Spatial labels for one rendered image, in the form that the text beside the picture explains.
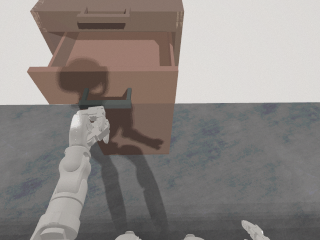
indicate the handle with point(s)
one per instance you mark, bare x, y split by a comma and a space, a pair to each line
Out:
103, 18
107, 104

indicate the left robot shin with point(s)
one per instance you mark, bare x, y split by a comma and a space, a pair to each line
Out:
129, 232

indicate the cabinet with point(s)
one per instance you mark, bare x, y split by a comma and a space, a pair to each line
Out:
145, 128

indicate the robot left hand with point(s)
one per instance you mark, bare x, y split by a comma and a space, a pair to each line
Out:
84, 133

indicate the drawer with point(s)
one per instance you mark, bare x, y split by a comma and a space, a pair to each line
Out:
108, 63

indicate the left robot forearm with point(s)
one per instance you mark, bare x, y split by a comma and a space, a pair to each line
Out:
61, 219

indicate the robot right hand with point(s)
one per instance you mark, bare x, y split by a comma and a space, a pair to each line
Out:
254, 230

